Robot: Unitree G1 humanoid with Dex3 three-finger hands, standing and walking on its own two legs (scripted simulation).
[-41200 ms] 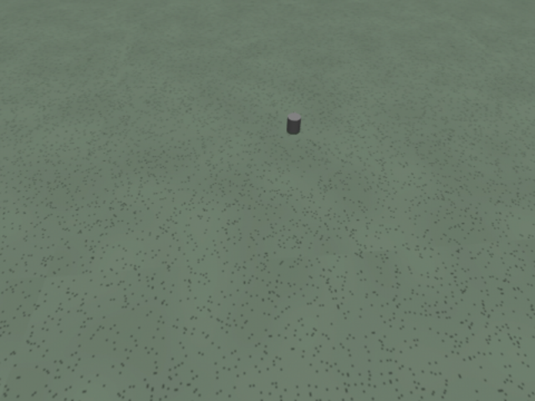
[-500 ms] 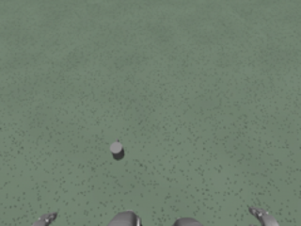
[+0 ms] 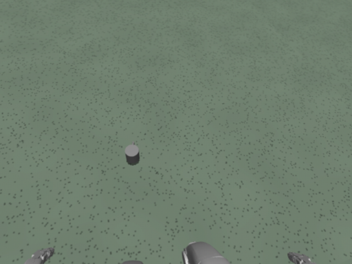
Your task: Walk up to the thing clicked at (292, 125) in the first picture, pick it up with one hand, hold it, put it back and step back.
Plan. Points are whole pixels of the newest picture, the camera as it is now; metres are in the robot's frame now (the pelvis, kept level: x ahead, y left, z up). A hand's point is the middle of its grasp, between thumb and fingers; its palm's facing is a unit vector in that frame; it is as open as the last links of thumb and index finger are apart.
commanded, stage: step back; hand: left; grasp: from above
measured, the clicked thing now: (132, 151) +0.76 +0.21 -0.73
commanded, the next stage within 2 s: none
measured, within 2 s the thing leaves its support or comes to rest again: neither
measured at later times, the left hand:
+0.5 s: hand out of the picture -0.03 +0.22 -0.13, palm faces +0.00 -0.90 -0.44, open 7.4 cm
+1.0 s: hand out of the picture -0.30 +0.19 -0.16, palm faces -0.03 -0.91 -0.40, open 7.4 cm
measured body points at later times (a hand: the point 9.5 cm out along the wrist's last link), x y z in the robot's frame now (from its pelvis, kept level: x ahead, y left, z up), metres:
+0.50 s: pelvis -0.16 -0.05 -0.01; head -0.10 -0.06 +0.43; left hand -0.03 +0.27 -0.10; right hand -0.09 -0.36 -0.14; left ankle -0.21 +0.08 -0.70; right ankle -0.09 -0.15 -0.74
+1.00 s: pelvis -0.34 -0.08 -0.02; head -0.30 -0.09 +0.43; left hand -0.29 +0.24 -0.14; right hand -0.19 -0.39 -0.13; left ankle -0.25 +0.06 -0.72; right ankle -0.36 -0.21 -0.74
